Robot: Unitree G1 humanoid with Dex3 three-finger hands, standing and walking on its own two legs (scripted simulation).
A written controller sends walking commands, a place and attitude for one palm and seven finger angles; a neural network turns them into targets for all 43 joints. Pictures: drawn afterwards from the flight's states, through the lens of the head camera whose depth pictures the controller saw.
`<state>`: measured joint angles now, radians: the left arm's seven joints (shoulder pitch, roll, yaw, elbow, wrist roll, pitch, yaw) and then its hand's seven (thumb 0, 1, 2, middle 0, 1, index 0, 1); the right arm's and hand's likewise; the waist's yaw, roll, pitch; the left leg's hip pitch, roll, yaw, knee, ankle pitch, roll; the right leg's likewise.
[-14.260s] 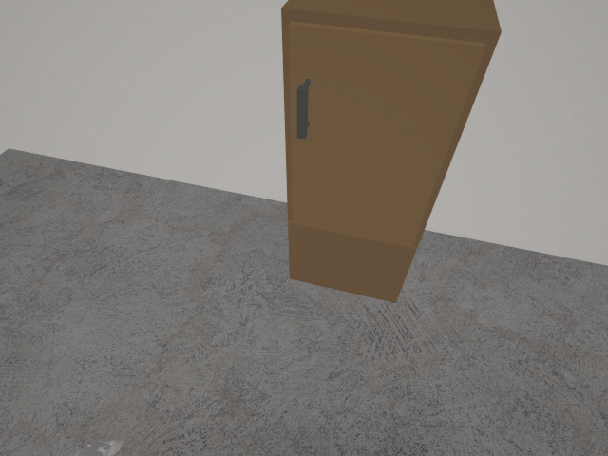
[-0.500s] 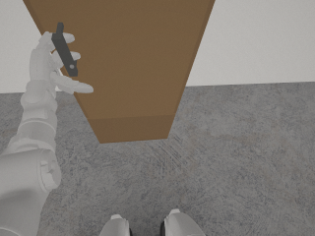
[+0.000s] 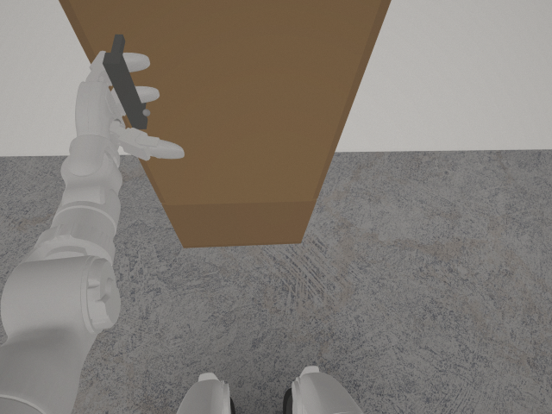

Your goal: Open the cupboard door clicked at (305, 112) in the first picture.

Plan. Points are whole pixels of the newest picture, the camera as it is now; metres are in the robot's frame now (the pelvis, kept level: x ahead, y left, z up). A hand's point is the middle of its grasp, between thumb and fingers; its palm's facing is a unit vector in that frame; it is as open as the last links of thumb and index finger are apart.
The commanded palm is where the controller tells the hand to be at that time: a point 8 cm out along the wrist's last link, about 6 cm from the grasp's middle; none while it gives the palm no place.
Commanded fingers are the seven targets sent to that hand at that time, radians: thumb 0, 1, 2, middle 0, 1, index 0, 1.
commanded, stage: slide the fingers in behind the handle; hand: left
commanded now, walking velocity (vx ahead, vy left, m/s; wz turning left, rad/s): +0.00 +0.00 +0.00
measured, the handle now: (129, 84) +0.57 +0.17 +0.09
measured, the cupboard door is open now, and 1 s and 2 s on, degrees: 0 0 37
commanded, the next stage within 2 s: close the thumb around the handle in 0.18 s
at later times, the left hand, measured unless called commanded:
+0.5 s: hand (147, 111) +0.53 +0.14 +0.08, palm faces -0.03 -1.00 -0.01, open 12.5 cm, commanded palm +0.50 +0.19 +0.09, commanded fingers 0.00 0.17 0.59 -0.35 -1.27 -0.35 -1.27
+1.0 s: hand (147, 111) +0.53 +0.14 +0.08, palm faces -0.02 -1.00 -0.01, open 5.3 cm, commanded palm +0.50 +0.18 +0.09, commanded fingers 0.00 0.90 0.90 -0.40 -1.35 -0.40 -1.35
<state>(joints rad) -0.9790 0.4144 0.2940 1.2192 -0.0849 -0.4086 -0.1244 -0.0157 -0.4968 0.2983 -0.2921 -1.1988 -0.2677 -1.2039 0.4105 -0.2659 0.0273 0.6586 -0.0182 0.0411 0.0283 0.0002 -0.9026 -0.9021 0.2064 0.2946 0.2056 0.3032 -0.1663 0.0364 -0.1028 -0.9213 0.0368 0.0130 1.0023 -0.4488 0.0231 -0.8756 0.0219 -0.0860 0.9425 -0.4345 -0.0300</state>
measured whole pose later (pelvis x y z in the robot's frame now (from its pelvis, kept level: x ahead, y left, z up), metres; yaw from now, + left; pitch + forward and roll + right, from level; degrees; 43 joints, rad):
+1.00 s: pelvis +0.00 +0.01 +0.00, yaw -1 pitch +22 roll -3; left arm -0.96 0.41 0.32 1.20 -0.08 -0.40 -0.13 0.01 0.79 0.85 -0.38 -1.34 -0.39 -1.35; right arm 0.42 -0.26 0.03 0.64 -0.02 0.05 0.03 0.00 -0.90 -0.90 0.21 0.29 0.21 0.30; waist -0.18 0.04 -0.11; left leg -0.92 0.04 0.03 1.00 -0.46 0.03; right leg -0.88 0.03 -0.07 0.93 -0.43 -0.02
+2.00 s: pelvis +0.01 -0.03 +0.02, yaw +2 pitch +10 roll +0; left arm -0.03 -0.12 -0.20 0.23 0.08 -0.21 0.58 0.01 0.74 0.75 -0.37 -1.35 -0.37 -1.35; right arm 0.20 -0.17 0.00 0.56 -0.06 0.04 0.04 0.01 -0.90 -0.90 0.21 0.29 0.20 0.30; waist -0.01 0.04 -0.12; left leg -0.61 0.02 0.00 0.87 -0.43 -0.01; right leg -0.59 0.01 -0.09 0.87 -0.46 -0.06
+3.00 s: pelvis +0.00 -0.03 +0.02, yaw +3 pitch +8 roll +0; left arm 0.02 -0.09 -0.29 0.17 0.07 -0.19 0.58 -0.01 -0.48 0.31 -0.24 -0.81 -0.23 -0.82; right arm 0.20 -0.18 0.02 0.57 -0.05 0.00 0.02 0.01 -0.90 -0.90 0.20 0.29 0.20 0.30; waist -0.01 0.04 -0.10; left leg -0.62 0.01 -0.01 0.89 -0.41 -0.02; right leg -0.59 0.00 -0.10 0.90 -0.45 -0.06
